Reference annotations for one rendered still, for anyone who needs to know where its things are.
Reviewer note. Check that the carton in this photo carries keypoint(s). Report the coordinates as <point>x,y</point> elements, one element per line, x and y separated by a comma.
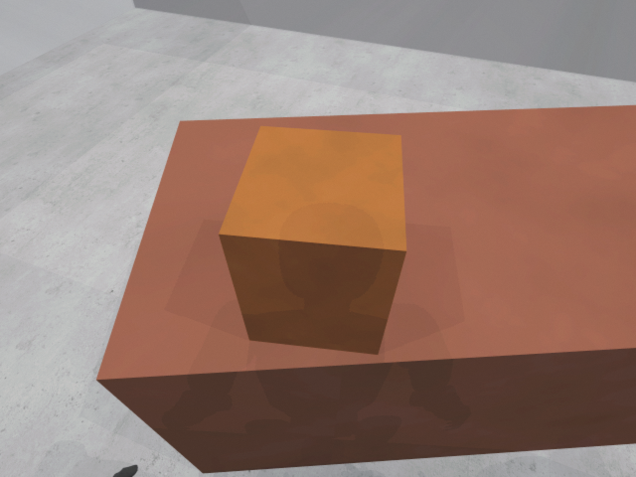
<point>314,237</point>

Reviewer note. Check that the pedestal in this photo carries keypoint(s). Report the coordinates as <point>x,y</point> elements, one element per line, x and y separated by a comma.
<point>513,326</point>

